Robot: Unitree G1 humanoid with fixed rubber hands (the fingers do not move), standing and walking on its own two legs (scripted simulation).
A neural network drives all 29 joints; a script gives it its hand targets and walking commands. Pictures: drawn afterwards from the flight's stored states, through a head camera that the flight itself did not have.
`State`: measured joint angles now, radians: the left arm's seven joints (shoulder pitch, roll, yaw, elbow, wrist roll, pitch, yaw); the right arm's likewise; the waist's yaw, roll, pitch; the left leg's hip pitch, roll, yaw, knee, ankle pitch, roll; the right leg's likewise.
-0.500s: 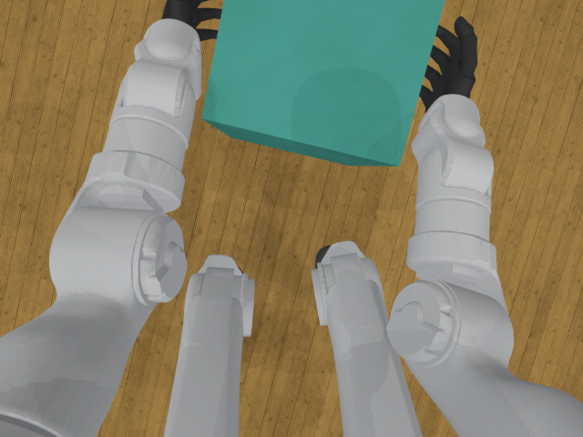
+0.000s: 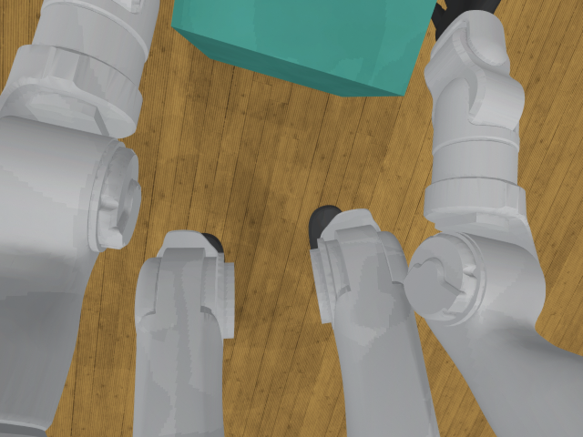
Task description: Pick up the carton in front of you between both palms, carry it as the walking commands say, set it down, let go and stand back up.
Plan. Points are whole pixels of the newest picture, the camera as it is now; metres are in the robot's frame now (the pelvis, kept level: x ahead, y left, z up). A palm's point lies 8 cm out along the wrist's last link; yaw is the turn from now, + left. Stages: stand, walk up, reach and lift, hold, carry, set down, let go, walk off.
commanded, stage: set down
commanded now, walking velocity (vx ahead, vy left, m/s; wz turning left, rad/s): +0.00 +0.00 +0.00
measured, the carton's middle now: out of the picture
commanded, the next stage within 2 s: none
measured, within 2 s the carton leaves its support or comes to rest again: rests again in 0.38 s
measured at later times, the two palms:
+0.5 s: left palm out of the picture +0.59 +0.09 -0.19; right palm (455, 29) +0.50 -0.20 -0.19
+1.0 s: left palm out of the picture +0.59 +0.09 -0.20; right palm (457, 28) +0.50 -0.21 -0.20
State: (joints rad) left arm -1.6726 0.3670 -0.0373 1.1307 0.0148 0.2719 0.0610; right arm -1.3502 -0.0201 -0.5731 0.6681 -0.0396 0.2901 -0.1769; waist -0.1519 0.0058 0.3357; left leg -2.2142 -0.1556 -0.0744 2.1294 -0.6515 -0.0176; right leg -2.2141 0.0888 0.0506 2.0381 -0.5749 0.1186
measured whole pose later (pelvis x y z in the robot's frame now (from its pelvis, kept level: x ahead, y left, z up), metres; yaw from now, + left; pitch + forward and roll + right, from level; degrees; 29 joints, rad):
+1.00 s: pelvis -0.01 +0.01 -0.03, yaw -2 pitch +35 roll -7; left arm -1.72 0.36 0.14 1.19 0.20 0.21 -0.08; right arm -1.46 -0.12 -0.67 0.93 -0.12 0.22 -0.02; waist -0.14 -0.03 0.47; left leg -2.19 -0.10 -0.05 2.26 -0.67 0.04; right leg -2.17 0.08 0.02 2.14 -0.58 0.13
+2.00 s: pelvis -0.01 +0.00 +0.11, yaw -2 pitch +47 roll -4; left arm -1.63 0.56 0.02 1.11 -0.01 0.30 -0.09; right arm -1.28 -0.10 -0.44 0.67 0.06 0.29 -0.19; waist -0.18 0.02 0.13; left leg -2.00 -0.05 -0.04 1.71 -0.53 0.02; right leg -2.00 0.03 0.00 1.61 -0.43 0.05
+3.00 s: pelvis +0.08 -0.03 +0.33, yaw +2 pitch +23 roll +1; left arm -0.36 0.18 0.20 0.64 0.09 0.08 0.04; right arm -0.14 -0.18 -0.09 0.47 0.00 0.08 0.10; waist -0.12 -0.02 -0.02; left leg -0.81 -0.03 -0.07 0.72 -0.31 -0.02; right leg -0.86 0.03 0.02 0.72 -0.26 -0.02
